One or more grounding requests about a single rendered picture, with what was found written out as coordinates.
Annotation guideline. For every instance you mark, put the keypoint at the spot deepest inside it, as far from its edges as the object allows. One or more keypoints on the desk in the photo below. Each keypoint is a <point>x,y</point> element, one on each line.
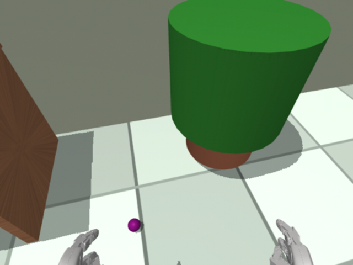
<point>27,152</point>

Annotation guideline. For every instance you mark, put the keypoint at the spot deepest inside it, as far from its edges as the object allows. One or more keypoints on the left robot hand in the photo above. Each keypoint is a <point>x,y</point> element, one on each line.
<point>74,254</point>

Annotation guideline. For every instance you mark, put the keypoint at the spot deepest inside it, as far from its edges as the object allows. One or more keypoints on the right robot hand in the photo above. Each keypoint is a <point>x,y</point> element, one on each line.
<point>296,252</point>

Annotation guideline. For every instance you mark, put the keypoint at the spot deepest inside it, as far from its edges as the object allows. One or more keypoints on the potted plant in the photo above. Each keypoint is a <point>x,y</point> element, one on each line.
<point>237,68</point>

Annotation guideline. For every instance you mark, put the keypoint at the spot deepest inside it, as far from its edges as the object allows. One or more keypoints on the ball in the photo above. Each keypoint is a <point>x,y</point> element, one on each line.
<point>134,225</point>

